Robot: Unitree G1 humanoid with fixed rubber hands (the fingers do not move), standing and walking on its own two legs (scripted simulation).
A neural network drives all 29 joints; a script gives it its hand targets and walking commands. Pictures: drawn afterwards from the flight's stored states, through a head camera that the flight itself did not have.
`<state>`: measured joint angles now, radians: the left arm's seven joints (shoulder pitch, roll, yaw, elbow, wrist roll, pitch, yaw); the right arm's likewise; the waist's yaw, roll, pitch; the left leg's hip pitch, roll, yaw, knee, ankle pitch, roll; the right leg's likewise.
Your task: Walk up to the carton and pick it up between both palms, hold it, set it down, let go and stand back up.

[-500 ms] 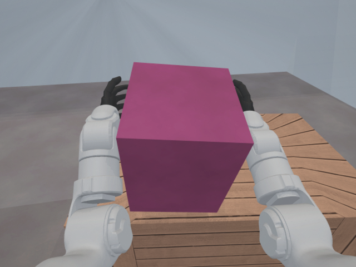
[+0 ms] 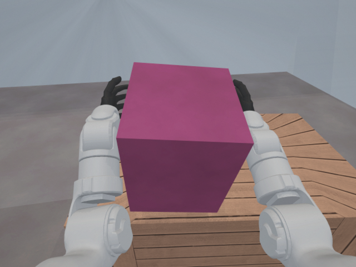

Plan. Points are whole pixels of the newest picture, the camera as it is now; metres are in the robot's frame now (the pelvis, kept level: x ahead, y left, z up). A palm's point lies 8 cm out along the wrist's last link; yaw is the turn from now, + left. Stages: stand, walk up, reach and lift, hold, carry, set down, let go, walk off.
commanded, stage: hold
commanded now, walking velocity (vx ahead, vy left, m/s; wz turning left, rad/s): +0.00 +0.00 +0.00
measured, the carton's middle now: (177, 141) +0.34 +0.03 +0.20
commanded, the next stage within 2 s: set down in 0.64 s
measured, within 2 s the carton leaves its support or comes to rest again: neither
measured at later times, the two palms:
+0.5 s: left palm (110, 111) +0.36 +0.18 +0.26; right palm (243, 114) +0.38 -0.11 +0.24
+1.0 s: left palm (110, 104) +0.37 +0.18 +0.27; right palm (242, 113) +0.39 -0.11 +0.24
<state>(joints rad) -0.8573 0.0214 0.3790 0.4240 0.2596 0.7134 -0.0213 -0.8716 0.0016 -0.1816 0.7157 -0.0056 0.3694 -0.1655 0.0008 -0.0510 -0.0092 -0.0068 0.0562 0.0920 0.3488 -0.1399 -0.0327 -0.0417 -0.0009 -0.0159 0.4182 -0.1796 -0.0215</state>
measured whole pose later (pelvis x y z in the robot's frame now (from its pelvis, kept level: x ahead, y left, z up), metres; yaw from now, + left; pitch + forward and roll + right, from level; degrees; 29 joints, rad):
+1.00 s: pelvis +0.00 +0.00 +0.00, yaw +0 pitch -11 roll +1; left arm -0.86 0.02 0.39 0.42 0.34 0.59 -0.08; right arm -0.87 0.01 -0.22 0.81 0.01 0.15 -0.15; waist 0.00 -0.05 0.00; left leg -0.01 0.05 0.09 0.34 -0.14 -0.03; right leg -0.04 0.00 -0.02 0.42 -0.19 -0.02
